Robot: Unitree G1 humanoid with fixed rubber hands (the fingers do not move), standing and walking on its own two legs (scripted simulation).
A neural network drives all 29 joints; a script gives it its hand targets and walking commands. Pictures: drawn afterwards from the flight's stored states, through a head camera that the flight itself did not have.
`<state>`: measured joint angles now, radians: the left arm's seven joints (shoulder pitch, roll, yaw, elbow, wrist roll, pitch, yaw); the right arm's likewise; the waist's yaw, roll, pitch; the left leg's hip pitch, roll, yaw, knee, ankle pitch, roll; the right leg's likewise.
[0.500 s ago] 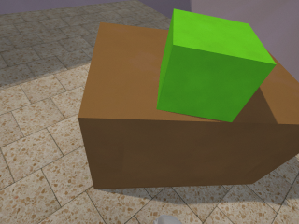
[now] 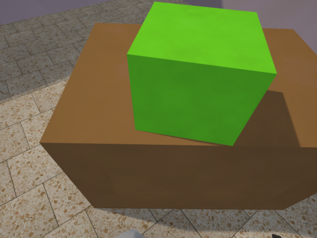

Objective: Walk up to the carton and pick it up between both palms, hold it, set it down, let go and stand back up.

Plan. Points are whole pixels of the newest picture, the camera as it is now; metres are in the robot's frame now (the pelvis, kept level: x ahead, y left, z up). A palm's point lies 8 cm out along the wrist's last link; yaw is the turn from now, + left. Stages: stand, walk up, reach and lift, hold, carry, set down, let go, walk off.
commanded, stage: walk up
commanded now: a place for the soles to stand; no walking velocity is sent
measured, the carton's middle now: (193, 73) +0.57 -0.08 +0.11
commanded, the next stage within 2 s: none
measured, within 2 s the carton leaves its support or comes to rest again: neither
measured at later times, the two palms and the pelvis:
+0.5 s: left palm out of the picture +0.06 +0.32 -0.08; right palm out of the picture +0.16 -0.32 -0.09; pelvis +0.01 -0.01 +0.01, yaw +3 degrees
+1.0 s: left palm out of the picture +0.06 +0.31 -0.08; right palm out of the picture +0.11 -0.28 -0.06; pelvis +0.00 +0.01 +0.05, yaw +4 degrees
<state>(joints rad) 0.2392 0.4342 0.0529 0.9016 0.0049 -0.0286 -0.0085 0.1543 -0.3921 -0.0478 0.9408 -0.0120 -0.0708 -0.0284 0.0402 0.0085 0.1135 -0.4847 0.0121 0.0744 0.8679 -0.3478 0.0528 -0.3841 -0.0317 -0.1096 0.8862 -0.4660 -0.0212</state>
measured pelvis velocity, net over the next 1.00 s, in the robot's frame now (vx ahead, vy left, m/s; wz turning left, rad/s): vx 0.00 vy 0.01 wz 0.06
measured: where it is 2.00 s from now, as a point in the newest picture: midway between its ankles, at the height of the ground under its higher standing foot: outside the picture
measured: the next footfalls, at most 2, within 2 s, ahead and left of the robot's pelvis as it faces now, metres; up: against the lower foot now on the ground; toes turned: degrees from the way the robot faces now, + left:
right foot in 1.58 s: +0.13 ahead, -0.18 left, +0.00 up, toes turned +1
left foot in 1.86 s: +0.14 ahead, +0.03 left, +0.00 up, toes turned +4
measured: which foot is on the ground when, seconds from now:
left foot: down 0.00-1.00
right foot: down 0.00-1.00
